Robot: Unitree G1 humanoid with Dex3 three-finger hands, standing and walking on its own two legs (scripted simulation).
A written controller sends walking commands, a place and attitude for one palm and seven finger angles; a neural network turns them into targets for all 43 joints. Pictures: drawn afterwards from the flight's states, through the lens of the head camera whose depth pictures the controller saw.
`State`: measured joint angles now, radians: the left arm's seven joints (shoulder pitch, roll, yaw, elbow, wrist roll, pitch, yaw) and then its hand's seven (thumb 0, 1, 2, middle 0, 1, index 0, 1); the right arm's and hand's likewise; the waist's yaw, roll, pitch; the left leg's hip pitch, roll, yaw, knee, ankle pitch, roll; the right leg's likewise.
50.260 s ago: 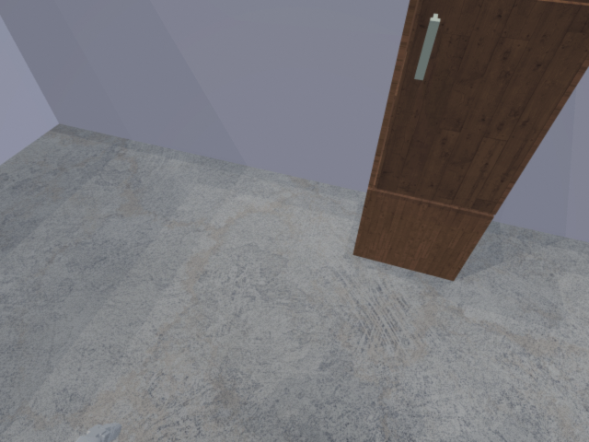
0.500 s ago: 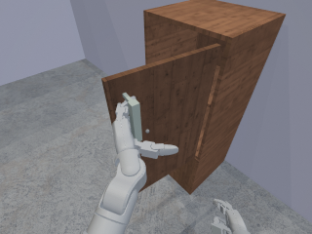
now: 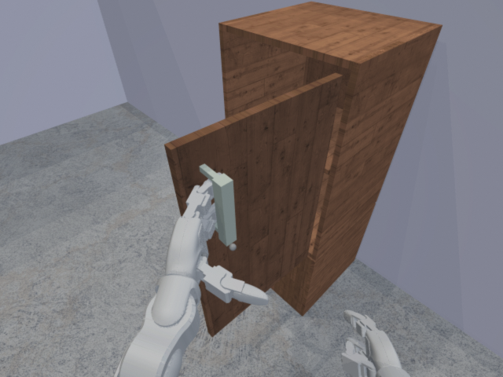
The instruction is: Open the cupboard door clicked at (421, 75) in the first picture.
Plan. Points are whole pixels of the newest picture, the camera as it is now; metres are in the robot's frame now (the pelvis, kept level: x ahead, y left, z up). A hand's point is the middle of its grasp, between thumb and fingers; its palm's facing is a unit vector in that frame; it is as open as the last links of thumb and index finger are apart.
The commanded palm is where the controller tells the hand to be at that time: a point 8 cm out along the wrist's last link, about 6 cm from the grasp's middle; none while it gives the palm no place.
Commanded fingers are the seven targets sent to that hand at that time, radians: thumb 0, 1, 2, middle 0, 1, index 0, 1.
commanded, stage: slide the hand sideways off the handle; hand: left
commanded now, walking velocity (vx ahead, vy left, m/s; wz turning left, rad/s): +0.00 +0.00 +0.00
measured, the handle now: (217, 205) +0.33 +0.09 +0.14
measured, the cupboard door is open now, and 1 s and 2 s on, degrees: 88 88 88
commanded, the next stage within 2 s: draw the hand back to the body in 0.72 s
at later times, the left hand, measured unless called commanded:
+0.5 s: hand (197, 277) +0.21 +0.10 +0.13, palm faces +0.07 -1.00 -0.06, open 16.3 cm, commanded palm +0.16 +0.15 +0.14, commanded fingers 0.00 -0.50 0.30 -0.15 -0.30 -0.15 -0.30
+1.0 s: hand (156, 286) +0.19 +0.14 +0.14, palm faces +0.07 -0.99 -0.07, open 16.3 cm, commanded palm +0.15 +0.20 +0.15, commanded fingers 0.00 -0.50 0.30 -0.15 -0.30 -0.15 -0.30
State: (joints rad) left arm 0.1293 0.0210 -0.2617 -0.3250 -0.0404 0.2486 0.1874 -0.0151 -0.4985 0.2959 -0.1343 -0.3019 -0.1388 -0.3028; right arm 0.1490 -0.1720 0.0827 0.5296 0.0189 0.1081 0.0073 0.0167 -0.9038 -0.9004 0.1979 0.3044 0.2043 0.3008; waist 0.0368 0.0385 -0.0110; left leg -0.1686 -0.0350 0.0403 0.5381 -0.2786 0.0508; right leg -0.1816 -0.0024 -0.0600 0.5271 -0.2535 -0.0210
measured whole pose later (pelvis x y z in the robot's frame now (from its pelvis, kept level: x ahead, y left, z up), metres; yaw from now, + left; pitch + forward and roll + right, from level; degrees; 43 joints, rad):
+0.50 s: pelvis +0.02 -0.04 +0.00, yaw +1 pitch -4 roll +0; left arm 0.50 0.16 -0.03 -0.53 -0.17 0.14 -0.02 -0.02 -0.50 0.30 -0.16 -0.30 -0.15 -0.30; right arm 0.20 -0.22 0.07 0.51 0.03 -0.01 -0.04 0.02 -0.90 -0.90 0.20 0.30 0.20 0.30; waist 0.05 0.07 -0.04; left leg -0.17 0.01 0.01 0.55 -0.31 0.00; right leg -0.16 0.05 -0.09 0.51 -0.28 -0.07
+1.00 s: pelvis +0.02 -0.02 +0.00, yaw +1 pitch -3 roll -1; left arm 0.56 0.22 0.11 -0.53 -0.26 0.03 -0.14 -0.02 -0.50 0.30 -0.16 -0.30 -0.15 -0.30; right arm 0.24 -0.23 0.05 0.57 0.04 -0.20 -0.06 0.02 -0.90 -0.90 0.20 0.30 0.20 0.30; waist 0.06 0.07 -0.05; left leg -0.23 0.00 0.00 0.61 -0.34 0.02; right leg -0.21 0.03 -0.10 0.55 -0.30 -0.05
